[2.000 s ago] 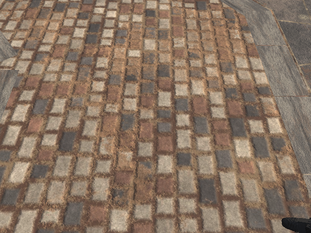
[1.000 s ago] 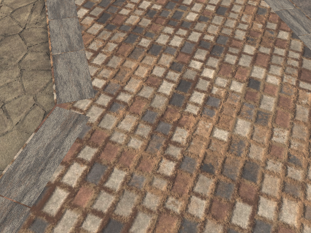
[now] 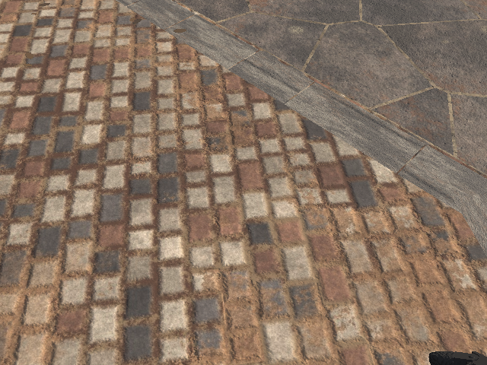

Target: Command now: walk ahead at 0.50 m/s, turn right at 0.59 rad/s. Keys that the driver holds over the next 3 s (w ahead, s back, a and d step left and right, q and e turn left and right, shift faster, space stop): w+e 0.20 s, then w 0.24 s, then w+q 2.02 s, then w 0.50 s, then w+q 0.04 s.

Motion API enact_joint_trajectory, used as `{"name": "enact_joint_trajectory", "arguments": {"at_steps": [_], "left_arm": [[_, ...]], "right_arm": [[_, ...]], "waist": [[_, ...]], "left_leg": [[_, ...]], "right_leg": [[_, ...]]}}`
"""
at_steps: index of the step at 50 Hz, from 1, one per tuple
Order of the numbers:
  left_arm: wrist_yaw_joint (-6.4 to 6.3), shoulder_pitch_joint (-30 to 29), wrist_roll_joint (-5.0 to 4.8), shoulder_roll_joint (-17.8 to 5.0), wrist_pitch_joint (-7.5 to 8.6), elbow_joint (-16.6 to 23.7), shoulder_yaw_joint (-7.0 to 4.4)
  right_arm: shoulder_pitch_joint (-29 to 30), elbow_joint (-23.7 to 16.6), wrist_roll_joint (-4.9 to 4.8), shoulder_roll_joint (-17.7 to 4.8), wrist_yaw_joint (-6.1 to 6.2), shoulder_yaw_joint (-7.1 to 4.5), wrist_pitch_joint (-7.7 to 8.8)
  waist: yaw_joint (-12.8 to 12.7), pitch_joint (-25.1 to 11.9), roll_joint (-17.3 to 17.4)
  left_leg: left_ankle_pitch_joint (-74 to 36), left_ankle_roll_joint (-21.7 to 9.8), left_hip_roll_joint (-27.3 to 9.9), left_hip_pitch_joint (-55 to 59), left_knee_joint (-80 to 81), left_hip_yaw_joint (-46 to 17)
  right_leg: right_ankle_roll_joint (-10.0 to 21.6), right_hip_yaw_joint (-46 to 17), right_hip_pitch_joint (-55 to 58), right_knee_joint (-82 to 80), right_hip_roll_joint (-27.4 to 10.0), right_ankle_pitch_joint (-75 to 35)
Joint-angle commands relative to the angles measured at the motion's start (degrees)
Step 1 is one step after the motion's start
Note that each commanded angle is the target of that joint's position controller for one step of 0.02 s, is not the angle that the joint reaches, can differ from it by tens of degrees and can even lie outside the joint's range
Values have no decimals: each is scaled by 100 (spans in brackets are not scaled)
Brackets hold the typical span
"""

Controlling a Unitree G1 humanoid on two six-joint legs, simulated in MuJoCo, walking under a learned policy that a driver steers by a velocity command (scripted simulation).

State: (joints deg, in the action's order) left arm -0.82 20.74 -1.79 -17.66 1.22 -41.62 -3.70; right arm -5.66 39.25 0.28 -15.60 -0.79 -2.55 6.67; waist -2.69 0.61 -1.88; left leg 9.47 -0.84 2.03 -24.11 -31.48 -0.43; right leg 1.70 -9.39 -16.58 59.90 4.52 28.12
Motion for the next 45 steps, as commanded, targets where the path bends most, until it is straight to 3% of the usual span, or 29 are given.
{"name": "enact_joint_trajectory", "arguments": {"at_steps": [1, 3, 4, 7, 10, 14, 17, 19, 20, 21, 22, 23, 24, 25, 26, 27, 29, 31, 33, 36, 39, 42, 44, 45], "left_arm": [[3, -431, 57, -791, 79, 655, -172], [58, -448, 32, -582, 31, 699, -178], [75, -418, 12, -446, 0, 705, -154], [86, -678, 47, -276, -42, 857, -103], [153, -967, 51, -222, -7, 915, -71], [278, -1725, 63, -2, 103, 1097, 40], [350, -2086, 53, -88, 135, 1269, 31], [365, -1949, 98, -254, 140, 1292, -42], [349, -1483, 129, -419, 133, 1182, -136], [306, -618, 129, -668, 116, 914, -285], [212, 346, 133, -1056, 64, 701, -429], [173, 429, 140, -1618, 83, 654, -473], [178, 574, 158, -1044, 119, 713, -341], [186, 258, 195, -861, 178, 645, -252], [184, -93, 175, -712, 218, 598, -205], [198, -404, 188, -504, 252, 577, -148], [206, -706, 252, -318, 355, 552, -115], [202, -793, 238, -352, 478, 420, -142], [157, -756, 285, -413, 528, 278, -175], [99, -739, 283, -474, 530, 147, -186], [47, -515, 234, -614, 498, -22, -225], [23, -253, 149, -714, 377, -221, -275], [-9, -252, 104, -811, 268, -279, -309], [-37, -306, 97, -895, 217, -272, -331]], "right_arm": [[-851, -83, 11, -695, 56, -236, -77], [-660, -4, 52, -555, 74, -186, -64], [-659, 42, 28, -547, 72, -195, -40], [-717, 203, 10, -755, 72, -275, 7], [-722, 311, 4, -891, 78, -311, -28], [-1116, 575, -85, -1033, 59, -316, -102], [-1370, 784, -193, -1180, 34, -353, -194], [-1371, 870, -243, -1318, 49, -382, -262], [-1325, 902, -257, -1380, 68, -387, -296], [-1314, 916, -244, -1305, 97, -339, -320], [-1320, 798, -101, -1060, 121, -218, -288], [-2025, 631, 7, -267, 19, 67, -179], [-1608, 787, -189, -834, -27, -72, -64], [-996, 537, -381, -1073, -47, -158, -23], [-795, 491, -345, -967, -15, -131, -14], [-738, 524, -225, -927, 8, -149, -47], [-1129, 678, -215, -759, 7, -157, -217], [-1179, 707, -205, -547, 36, -130, -359], [-919, 613, -183, -489, 59, -130, -409], [-544, 508, -156, -413, -17, -108, -365], [68, 293, -132, -276, -122, -32, -335], [473, 35, -138, -299, -222, -22, -337], [545, -120, -139, -376, -295, -55, -342], [444, -161, -140, -455, -317, -97, -357]], "waist": [[628, -233, 665], [419, 31, 871], [389, 38, 904], [384, 121, 704], [457, 126, 572], [740, 326, 440], [744, 478, 483], [512, 296, 641], [180, -46, 707], [-283, -557, 637], [-677, -1236, 254], [-145, -2083, -1278], [-545, -2442, -607], [-527, -1422, -494], [-297, -907, -229], [-100, -539, -179], [239, -374, -306], [372, -141, -183], [346, 77, -99], [240, 211, -96], [-22, 408, 6], [-154, 528, 40], [-79, 465, -51], [30, 309, -163]], "left_leg": [[1211, -902, -1969, 2505, 1627, -2503], [396, -816, -1644, 1812, 1917, -1616], [145, -854, -1601, 1699, 2031, -1336], [-533, -1031, -1693, 1712, 2266, -767], [-1083, -969, -1629, 1931, 2291, -146], [-1233, -893, -1579, 2045, 2334, 324], [-1622, -857, -1805, 2563, 2190, 344], [-3107, -765, -1870, 2858, 1676, 450], [-4080, -661, -1788, 2850, 1031, 613], [-4459, -498, -1575, 2454, 9, 866], [-2917, -270, -1351, 1123, -1571, 940], [1987, 78, -300, -1150, -3737, 602], [2492, 16, -296, -1591, -4443, -483], [2082, -53, -525, -2017, -4535, -465], [1549, -70, -789, -1914, -4155, -390], [1216, -25, -934, -1708, -3805, -372], [758, 58, -1061, -1055, -3571, -472], [509, 165, -1052, -1072, -3350, -517], [-10, 238, -1023, -1400, -2912, -634], [-1112, 214, -913, -1391, -1820, -500], [-1629, 118, -819, -1274, -959, -150], [-1295, -61, -753, -1583, -513, 5], [-749, -229, -608, -1542, -374, 214], [-437, -338, -436, -1272, -380, 394]], "right_leg": [[-138, 153, -2749, 1265, -728, -615], [-140, 234, -2327, 882, -985, -962], [-156, 318, -2257, 786, -1018, -1035], [-259, 358, -2494, 244, -1110, -1453], [-274, 464, -2489, -637, -1114, -2291], [-121, 804, -2030, -1932, -914, -2874], [71, 934, -1991, -2467, -795, -2447], [273, 1137, -1499, -2716, -565, -1940], [409, 1288, -730, -2902, -371, -1934], [576, 1396, 607, -3165, -168, -2297], [841, 455, 2448, -2882, -862, -2612], [1896, -2561, 4256, -3354, -2562, -1727], [1915, -3218, 4116, -3947, -2750, -1285], [1617, -2175, 3376, -4058, -2539, -1710], [1408, -1426, 2574, -4156, -2276, -2186], [1289, -899, 1908, -4340, -2065, -2568], [1209, -333, 1140, -4794, -1903, -2744], [1226, 113, 800, -5112, -1921, -3038], [1153, 539, 789, -5257, -1879, -3225], [924, 1227, 883, -5340, -1655, -3303], [820, 1583, 1086, -5418, -1724, -3305], [745, 1743, 1846, -5152, -1942, -3642], [641, 1858, 2258, -4741, -2052, -4588], [568, 1939, 2376, -4385, -2058, -5562]]}}
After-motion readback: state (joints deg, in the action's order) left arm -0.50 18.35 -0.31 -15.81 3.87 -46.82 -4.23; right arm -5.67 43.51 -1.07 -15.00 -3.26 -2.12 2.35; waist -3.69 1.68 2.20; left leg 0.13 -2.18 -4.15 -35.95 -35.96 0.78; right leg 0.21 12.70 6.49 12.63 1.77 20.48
